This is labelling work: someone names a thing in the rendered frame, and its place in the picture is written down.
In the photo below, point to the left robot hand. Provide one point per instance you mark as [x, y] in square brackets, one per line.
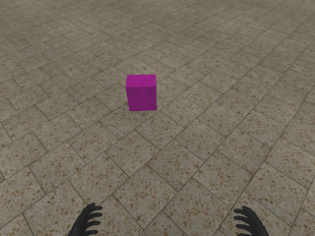
[81, 224]

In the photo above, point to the right robot hand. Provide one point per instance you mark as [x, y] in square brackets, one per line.
[256, 227]

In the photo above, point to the carton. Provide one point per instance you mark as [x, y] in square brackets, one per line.
[141, 92]

